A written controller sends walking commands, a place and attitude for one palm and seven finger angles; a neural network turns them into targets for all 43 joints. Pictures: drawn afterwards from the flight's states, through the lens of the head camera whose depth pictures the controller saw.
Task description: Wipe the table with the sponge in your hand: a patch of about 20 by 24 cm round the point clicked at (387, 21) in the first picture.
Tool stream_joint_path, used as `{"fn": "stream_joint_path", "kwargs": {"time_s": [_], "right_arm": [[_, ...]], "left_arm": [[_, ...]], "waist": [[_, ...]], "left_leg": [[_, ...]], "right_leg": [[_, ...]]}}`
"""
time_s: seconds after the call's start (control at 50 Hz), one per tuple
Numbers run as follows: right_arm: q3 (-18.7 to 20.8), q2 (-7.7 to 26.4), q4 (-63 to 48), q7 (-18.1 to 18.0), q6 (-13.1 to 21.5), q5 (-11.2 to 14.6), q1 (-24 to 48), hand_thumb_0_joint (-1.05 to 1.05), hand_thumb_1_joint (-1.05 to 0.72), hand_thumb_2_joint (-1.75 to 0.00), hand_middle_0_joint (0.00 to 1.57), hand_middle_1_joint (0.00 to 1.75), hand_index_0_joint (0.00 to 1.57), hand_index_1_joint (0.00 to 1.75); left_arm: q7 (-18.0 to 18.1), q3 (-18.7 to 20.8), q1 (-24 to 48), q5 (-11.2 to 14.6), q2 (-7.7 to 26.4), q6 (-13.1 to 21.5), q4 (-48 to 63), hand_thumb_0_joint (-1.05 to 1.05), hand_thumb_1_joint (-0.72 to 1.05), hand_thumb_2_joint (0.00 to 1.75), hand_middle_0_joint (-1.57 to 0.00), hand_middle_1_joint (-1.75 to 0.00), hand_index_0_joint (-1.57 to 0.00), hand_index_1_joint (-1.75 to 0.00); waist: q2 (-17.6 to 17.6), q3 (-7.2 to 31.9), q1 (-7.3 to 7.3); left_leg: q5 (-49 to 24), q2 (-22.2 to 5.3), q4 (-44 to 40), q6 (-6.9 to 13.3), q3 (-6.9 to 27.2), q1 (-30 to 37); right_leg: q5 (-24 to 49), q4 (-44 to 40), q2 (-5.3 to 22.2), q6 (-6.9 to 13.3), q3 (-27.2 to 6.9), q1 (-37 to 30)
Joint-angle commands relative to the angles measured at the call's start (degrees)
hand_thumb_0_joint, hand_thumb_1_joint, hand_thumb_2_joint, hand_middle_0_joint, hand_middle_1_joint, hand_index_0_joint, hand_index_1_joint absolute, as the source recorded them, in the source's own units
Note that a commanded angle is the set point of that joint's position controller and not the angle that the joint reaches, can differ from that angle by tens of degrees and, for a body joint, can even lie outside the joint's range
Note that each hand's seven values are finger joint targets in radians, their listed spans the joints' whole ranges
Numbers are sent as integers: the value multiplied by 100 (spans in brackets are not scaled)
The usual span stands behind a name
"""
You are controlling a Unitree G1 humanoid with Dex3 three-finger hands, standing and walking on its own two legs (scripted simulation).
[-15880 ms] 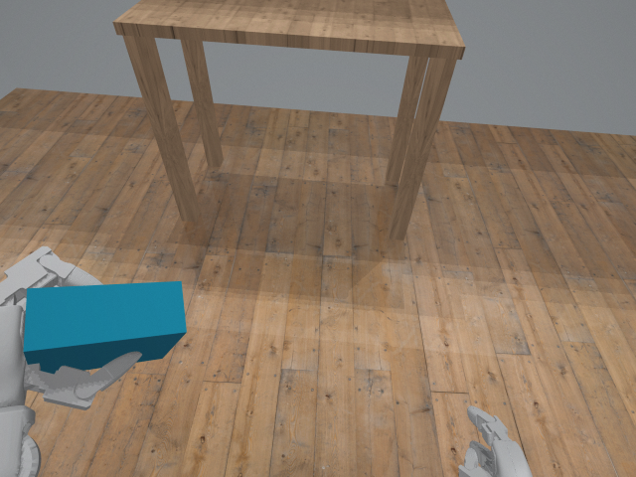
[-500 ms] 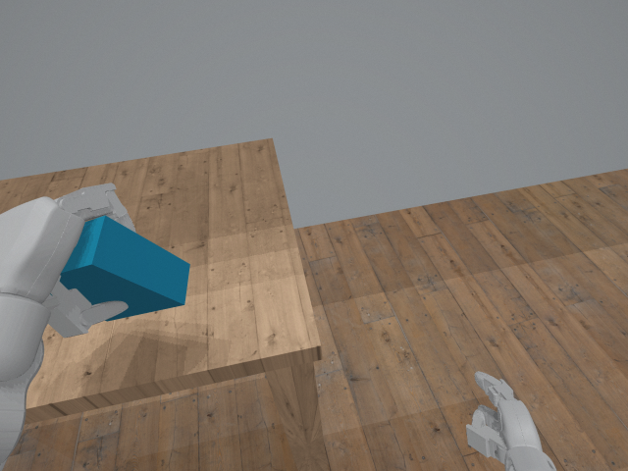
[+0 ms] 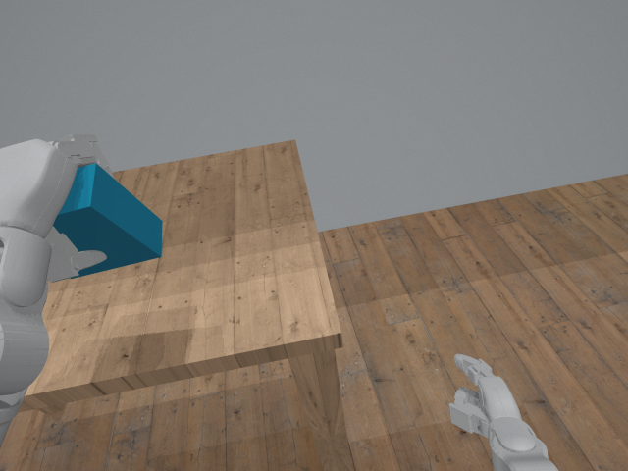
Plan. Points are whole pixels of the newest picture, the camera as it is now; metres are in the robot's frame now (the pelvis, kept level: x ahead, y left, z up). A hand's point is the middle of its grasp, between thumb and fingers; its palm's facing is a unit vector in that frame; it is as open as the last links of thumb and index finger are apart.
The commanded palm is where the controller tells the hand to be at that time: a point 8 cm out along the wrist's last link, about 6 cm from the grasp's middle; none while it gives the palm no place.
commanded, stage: turn the palm down, sponge in hand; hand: left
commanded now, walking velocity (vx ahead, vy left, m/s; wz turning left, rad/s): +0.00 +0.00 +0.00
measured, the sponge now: (94, 235) +0.26 +0.29 +0.22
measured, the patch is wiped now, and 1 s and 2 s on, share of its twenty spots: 0.00 0.00 0.00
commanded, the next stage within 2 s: move the sponge above the wiping area in 0.52 s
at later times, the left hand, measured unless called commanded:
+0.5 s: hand (85, 211) +0.26 +0.27 +0.26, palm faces +0.35 +0.00 -0.94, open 9.4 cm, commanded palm +0.19 +0.26 +0.30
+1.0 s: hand (94, 250) +0.25 +0.28 +0.21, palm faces +0.22 -0.07 -0.97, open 9.4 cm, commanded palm +0.19 +0.27 +0.29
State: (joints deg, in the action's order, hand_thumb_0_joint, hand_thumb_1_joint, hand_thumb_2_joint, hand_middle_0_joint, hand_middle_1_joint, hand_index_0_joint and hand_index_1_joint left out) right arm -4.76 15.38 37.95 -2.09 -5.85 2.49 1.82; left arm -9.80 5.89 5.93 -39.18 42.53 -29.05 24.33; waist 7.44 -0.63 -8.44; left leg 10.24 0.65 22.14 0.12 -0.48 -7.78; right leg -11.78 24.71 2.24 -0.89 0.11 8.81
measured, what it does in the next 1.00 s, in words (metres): stands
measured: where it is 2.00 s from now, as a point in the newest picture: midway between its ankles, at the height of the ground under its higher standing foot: outside the picture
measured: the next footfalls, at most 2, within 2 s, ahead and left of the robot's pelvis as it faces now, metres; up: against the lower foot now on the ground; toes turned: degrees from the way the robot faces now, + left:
none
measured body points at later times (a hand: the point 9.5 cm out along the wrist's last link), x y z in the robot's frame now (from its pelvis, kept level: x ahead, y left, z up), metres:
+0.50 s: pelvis +0.00 -0.02 +0.00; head -0.03 -0.09 +0.44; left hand +0.23 +0.27 +0.31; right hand +0.26 -0.22 -0.08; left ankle +0.02 +0.12 -0.74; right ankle +0.02 -0.13 -0.74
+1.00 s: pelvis +0.00 -0.01 +0.00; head -0.02 -0.07 +0.44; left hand +0.23 +0.28 +0.26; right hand +0.26 -0.21 -0.08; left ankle +0.02 +0.12 -0.74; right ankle +0.02 -0.13 -0.74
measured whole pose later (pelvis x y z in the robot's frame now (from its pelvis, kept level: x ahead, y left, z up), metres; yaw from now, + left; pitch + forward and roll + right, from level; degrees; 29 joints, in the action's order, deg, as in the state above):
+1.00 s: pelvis +0.00 -0.01 +0.00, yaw +0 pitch -5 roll +1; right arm -3.8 17.3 36.8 -2.9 -5.0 3.5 0.0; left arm -10.0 4.7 1.3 -42.1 37.9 -30.1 19.2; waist 8.2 -0.3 -6.9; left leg 11.1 -0.2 23.7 -0.7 -0.3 -8.0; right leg -12.9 26.8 1.3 -0.1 0.2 9.4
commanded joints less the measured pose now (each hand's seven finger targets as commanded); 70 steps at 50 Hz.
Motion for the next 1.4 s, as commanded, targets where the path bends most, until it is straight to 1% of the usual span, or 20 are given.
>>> {"fn": "stream_joint_path", "kwargs": {"time_s": [0.0, 0.02, 0.12, 0.2, 0.32, 0.34, 0.4, 0.42, 0.52, 0.64, 0.7, 0.84, 0.92, 0.96, 1.02, 1.1, 1.12, 1.2, 1.32, 1.38], "right_arm": [[183, 558, -1096, -26, 263, 121, 1319, 0, -90, -90, 20, 30, 20, 30], [153, 536, -1192, -2, 304, 142, 1228, 0, -90, -90, 20, 30, 20, 30], [163, 512, -1351, -37, 479, 97, 1451, 0, -90, -90, 20, 30, 20, 30], [226, 551, -1204, -92, 497, -63, 1586, 0, -90, -90, 20, 30, 20, 30], [218, 436, -1046, -41, 373, 23, 1285, 0, -90, -90, 20, 30, 20, 30], [255, 506, -932, -40, 315, 26, 1210, 0, -90, -90, 20, 30, 20, 30], [233, 534, -1080, -35, 270, 127, 1336, 0, -90, -90, 20, 30, 20, 30], [193, 525, -1149, -8, 308, 138, 1215, 0, -90, -90, 20, 30, 20, 30], [197, 525, -1341, -16, 459, 139, 1418, 0, -90, -90, 20, 30, 20, 30], [268, 512, -1076, -128, 492, -67, 1384, 0, -90, -90, 20, 30, 20, 30], [272, 515, -1018, -111, 390, -12, 1394, 0, -90, -90, 20, 30, 20, 30], [269, 565, -1086, -44, 291, 126, 1211, 0, -90, -90, 20, 30, 20, 30], [189, 559, -1258, -92, 457, 170, 1254, 0, -90, -90, 20, 30, 20, 30], [254, 627, -1176, -163, 489, 92, 1240, 0, -90, -90, 20, 30, 20, 30], [213, 529, -1269, -212, 589, -2, 1461, 0, -90, -90, 20, 30, 20, 30], [238, 523, -1032, -180, 490, -82, 1441, 0, -90, -90, 20, 30, 20, 30], [185, 417, -1002, -133, 506, -74, 1385, 0, -90, -90, 20, 30, 20, 30], [249, 495, -904, -76, 300, 54, 1301, 0, -90, -90, 20, 30, 20, 30], [170, 546, -1230, -9, 259, 141, 1240, 0, -90, -90, 20, 30, 20, 30], [218, 609, -1193, -120, 354, 76, 1258, 0, -90, -90, 20, 30, 20, 30]], "left_arm": [[13, 718, 830, -223, 872, -122, 100, 0, 10, 130, -120, -160, -120, -160], [-33, 396, 937, -205, 613, -51, 371, 0, 10, 130, -120, -160, -120, -160], [93, 469, 1478, -538, 923, 156, 1388, 0, 10, 130, -120, -160, -120, -160], [365, 1441, 1724, -797, 2008, 291, 1772, 0, 10, 130, -120, -160, -120, -160], [521, 1055, 1613, -563, 1361, 228, 568, 0, 10, 130, -120, -160, -120, -160], [499, 1195, 1449, -472, 1493, 213, 276, 0, 10, 130, -120, -160, -120, -160], [289, 778, 989, -348, 945, 67, -123, 0, 10, 130, -120, -160, -120, -160], [230, 498, 939, -289, 694, 86, -46, 0, 10, 130, -120, -160, -120, -160], [161, 426, 1076, -374, 757, 123, 967, 0, 10, 130, -120, -160, -120, -160], [509, 1485, 1808, -771, 2036, 262, 1134, 0, 10, 130, -120, -160, -120, -160], [600, 1472, 1781, -810, 1974, 177, 579, 0, 10, 130, -120, -160, -120, -160], [200, 713, 652, -313, 944, 26, 135, 0, 10, 130, -120, -160, -120, -160], [70, 193, 795, -362, 527, 48, 488, 0, 10, 130, -120, -160, -120, -160], [147, 508, 1086, -530, 978, 152, 601, 0, 10, 130, -120, -160, -120, -160], [313, 691, 1980, -865, 1388, 279, 1385, 0, 10, 130, -120, -160, -120, -160], [601, 1363, 2057, -1104, 2005, 365, 1107, 0, 10, 130, -120, -160, -120, -160], [622, 945, 2143, -1118, 1566, 348, 925, 0, 10, 130, -120, -160, -120, -160], [490, 908, 1155, -696, 1118, 65, -117, 0, 10, 130, -120, -160, -120, -160], [123, 147, 405, -477, 336, -47, 387, 0, 10, 130, -120, -160, -120, -160], [193, 334, 992, -662, 762, 72, 638, 0, 10, 130, -120, -160, -120, -160]], "waist": [[-528, 747, 87], [-677, 801, 148], [-299, 1493, 87], [120, 1933, -136], [-435, 1088, -14], [-452, 918, 7], [-644, 629, 93], [-808, 675, 129], [-528, 1276, 73], [-287, 1633, -79], [-225, 1300, -98], [-476, 864, 89], [-552, 748, 204], [-542, 860, 169], [-140, 1710, 7], [200, 1776, -150], [132, 1715, -97], [-301, 879, -41], [-544, 802, 129], [-441, 941, 142]], "left_leg": [[-674, 32, -423, 51, 6, -257], [-682, 41, -418, 64, -42, -243], [-639, 154, -306, 140, -41, -44], [-902, 233, -145, 153, 94, 71], [-851, 143, -170, 80, -50, -151], [-786, 143, -227, 79, -25, -171], [-592, 113, -193, 75, -71, -261], [-584, 87, -210, 91, -139, -312], [-621, 163, -108, 153, -169, -170], [-855, 246, -1, 148, -24, -9], [-784, 228, -10, 94, 2, -120], [-772, 122, -161, 112, -109, -213], [-429, 119, -195, 146, -116, -239], [-295, 115, -265, 156, -35, -166], [-747, 215, -133, 175, -19, 97], [-1022, 222, -147, 100, 148, 91], [-1160, 215, -153, 77, 24, 66], [-913, 115, -286, 32, 57, -156], [-709, 45, -358, 84, -80, -226], [-386, 73, -413, 125, 22, -145]], "right_leg": [[158, -444, -384, 204, -33, -242], [181, -393, -311, 171, 57, -328], [63, -264, -292, 199, -50, -592], [275, -157, -364, 307, -405, -876], [258, -293, -272, 270, -362, -583], [273, -371, -311, 255, -406, -506], [169, -464, -326, 195, -387, -225], [220, -388, -241, 132, -187, -337], [249, -245, -195, 126, -201, -551], [258, -146, -250, 259, -505, -748], [168, -262, -305, 338, -720, -587], [547, -259, -259, 151, -235, -478], [58, -314, -241, 122, -62, -245], [-142, -357, -266, 158, -79, -256], [96, -117, -261, 253, -145, -700], [267, -141, -396, 420, -423, -869], [372, -82, -313, 384, -245, -874], [370, -335, -389, 353, -346, -477], [348, -268, -290, 205, 43, -445], [-32, -330, -308, 214, 33, -398]]}}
